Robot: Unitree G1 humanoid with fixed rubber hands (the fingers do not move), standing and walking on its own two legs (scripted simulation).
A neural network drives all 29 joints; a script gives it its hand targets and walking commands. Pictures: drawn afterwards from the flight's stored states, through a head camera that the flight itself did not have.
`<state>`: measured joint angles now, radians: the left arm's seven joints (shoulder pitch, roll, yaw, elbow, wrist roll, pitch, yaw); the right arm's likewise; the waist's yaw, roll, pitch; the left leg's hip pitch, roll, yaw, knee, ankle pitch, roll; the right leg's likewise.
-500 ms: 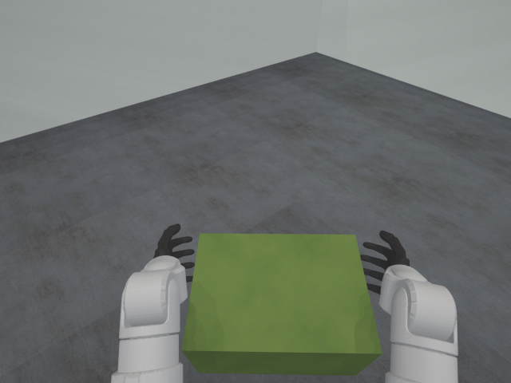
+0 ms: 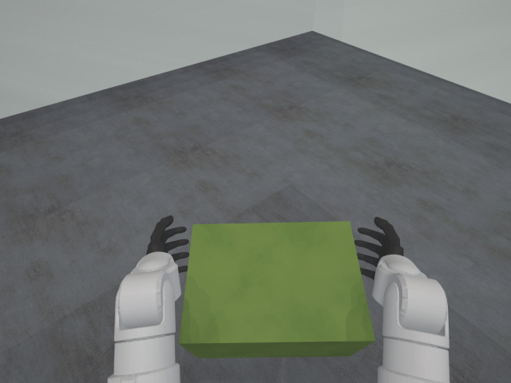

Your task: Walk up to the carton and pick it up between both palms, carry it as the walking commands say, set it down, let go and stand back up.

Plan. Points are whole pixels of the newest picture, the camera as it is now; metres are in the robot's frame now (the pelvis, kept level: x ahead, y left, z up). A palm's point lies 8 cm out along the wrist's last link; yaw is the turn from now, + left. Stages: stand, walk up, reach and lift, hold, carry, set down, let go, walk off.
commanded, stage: carry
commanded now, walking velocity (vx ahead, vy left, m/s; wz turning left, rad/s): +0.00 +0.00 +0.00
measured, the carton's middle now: (272, 291) +0.28 +0.00 -0.01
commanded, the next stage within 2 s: none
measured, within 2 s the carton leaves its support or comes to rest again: neither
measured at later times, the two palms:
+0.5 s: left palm (162, 242) +0.33 +0.19 +0.05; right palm (363, 256) +0.32 -0.14 +0.05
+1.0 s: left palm (140, 235) +0.35 +0.24 +0.03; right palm (331, 247) +0.35 -0.10 +0.03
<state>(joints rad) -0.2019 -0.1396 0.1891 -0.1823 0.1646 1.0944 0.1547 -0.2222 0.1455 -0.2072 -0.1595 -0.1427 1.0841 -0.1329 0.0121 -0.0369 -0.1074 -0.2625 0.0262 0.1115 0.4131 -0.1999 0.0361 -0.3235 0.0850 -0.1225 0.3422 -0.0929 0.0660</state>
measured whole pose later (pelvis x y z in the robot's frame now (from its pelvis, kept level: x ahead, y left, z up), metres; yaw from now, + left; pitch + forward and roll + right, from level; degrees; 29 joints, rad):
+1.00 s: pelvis +0.08 +0.07 -0.01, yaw +0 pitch +3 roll -2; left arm -0.12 -0.13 0.18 0.04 0.23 0.76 0.06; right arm -0.11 0.13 -0.19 0.04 -0.18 0.75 -0.05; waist -0.01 0.02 -0.13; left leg -0.20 -0.06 0.11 0.53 -0.40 0.11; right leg -0.30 0.01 -0.11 0.55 -0.31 -0.03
